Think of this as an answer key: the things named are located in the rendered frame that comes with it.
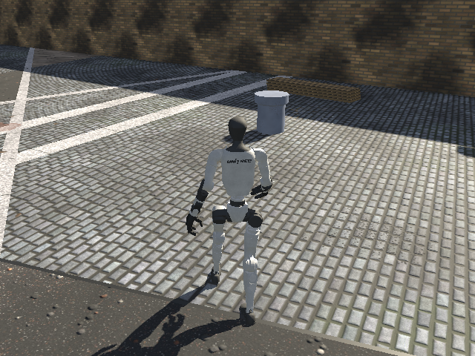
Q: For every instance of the right robot hand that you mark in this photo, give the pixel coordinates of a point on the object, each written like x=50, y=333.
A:
x=257, y=190

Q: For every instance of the robot right forearm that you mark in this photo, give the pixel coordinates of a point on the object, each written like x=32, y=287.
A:
x=265, y=189

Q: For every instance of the left robot hand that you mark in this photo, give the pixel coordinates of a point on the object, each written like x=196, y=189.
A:
x=189, y=222

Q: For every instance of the right robot shin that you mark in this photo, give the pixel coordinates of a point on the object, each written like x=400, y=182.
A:
x=250, y=280

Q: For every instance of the humanoid robot head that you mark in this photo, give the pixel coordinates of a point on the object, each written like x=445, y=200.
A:
x=237, y=129

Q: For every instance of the robot left upper arm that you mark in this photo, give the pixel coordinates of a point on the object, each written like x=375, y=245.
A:
x=211, y=167

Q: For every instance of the robot left forearm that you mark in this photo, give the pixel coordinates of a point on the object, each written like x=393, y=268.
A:
x=199, y=200

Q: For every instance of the robot right upper arm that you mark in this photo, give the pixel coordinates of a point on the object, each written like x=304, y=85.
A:
x=263, y=164

